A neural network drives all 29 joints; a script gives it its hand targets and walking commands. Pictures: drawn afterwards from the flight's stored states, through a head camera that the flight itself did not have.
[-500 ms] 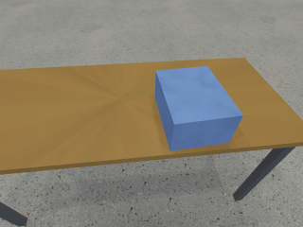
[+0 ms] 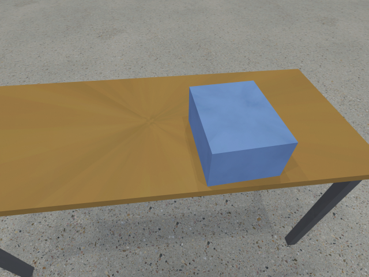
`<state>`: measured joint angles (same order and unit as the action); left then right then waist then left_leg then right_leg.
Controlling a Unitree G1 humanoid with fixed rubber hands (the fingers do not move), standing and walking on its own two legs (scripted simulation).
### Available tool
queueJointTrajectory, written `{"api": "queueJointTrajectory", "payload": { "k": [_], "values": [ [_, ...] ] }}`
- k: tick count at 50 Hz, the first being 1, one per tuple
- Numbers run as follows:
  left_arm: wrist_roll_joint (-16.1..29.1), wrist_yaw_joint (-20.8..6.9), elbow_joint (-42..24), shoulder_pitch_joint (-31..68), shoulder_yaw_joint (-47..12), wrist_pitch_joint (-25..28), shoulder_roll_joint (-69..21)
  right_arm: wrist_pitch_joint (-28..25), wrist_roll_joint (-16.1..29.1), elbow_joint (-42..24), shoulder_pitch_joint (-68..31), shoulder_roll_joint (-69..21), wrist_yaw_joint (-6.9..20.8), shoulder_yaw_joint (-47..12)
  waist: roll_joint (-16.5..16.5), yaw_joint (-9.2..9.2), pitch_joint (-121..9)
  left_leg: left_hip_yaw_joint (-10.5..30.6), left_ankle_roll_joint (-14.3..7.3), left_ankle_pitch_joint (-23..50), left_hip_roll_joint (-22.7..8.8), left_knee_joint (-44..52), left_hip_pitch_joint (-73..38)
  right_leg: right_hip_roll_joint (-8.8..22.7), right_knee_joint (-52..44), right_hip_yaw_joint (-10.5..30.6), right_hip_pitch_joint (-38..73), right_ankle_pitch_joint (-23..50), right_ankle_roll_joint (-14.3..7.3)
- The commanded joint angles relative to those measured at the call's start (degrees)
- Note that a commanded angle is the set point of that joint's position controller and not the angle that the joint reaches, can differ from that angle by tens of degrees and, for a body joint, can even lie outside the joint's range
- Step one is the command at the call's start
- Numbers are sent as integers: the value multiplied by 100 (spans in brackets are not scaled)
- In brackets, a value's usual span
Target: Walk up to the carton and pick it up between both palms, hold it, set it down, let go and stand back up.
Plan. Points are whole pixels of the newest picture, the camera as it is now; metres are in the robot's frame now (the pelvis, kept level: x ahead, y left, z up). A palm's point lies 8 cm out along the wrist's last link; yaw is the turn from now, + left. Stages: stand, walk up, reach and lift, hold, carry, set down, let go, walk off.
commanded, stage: walk up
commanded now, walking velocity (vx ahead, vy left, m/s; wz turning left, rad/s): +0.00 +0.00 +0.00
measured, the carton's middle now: (232, 128) +0.53 -0.13 +0.00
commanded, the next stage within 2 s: none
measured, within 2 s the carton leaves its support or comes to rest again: neither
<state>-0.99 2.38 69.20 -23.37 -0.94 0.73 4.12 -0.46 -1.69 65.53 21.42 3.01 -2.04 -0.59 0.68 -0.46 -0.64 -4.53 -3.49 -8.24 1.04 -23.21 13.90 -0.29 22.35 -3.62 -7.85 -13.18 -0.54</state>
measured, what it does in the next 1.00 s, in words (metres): stands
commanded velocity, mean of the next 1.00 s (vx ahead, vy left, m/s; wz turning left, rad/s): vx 0.00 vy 0.00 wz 0.00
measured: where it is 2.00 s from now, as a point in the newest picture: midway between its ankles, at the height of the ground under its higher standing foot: outside the picture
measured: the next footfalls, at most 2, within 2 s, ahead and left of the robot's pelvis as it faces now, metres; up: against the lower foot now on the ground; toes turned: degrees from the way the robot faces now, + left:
none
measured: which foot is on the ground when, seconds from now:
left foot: down 0.00-1.00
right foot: down 0.00-1.00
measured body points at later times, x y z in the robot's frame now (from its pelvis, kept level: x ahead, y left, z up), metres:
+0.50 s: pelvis +0.01 +0.00 +0.00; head +0.01 +0.01 +0.45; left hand -0.05 +0.18 -0.17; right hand -0.03 -0.18 -0.16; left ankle +0.05 +0.08 -0.74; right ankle -0.01 -0.11 -0.74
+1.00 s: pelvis +0.03 -0.01 +0.00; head +0.03 +0.00 +0.45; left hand -0.03 +0.18 -0.17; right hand -0.01 -0.19 -0.16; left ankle +0.05 +0.08 -0.74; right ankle -0.01 -0.11 -0.74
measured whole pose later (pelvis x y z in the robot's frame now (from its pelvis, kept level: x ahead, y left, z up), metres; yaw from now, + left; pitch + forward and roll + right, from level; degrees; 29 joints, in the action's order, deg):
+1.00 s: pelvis +0.03 -0.01 +0.00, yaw +0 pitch -1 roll +0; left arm -0.8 2.5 68.9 -22.4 -1.1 1.3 4.1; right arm -1.2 -1.1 66.7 20.6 3.0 -2.2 -0.8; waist 0.9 -0.5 0.5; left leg -4.1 -3.1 -11.0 1.4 -23.2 11.2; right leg -0.1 21.2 -3.9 -4.5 -15.5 -0.7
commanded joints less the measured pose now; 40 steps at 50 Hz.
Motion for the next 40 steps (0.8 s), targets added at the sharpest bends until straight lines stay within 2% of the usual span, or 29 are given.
{"api": "queueJointTrajectory", "payload": {
  "k": [1, 40],
  "values": [
    [-1, 20, 57, -662, 31, 20, 228, -53, 2, -51, 467, 335, -21, 48, -126, 10, 818, 947, 142, -805, -742, 640, 0, 576, -565, 590, -703, -302, -125],
    [18, 28, 36, -600, 19, 61, 254, -95, 44, 70, 443, 349, -35, 45, -109, 0, 828, 898, 104, -157, -732, 508, -278, 625, -570, 514, -453, 100, -130]
  ]
}}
